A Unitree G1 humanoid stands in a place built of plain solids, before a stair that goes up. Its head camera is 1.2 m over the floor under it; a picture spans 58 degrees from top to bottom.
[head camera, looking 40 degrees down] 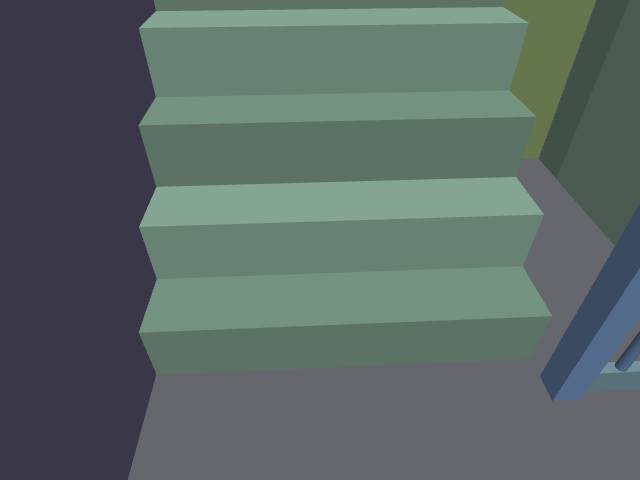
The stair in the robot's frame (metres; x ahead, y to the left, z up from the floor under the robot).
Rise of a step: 0.21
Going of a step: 0.21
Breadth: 1.20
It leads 3 degrees to the left of straight ahead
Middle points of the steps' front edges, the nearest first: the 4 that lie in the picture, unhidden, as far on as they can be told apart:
0.80 -0.08 0.21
1.01 -0.07 0.43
1.23 -0.06 0.64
1.44 -0.05 0.85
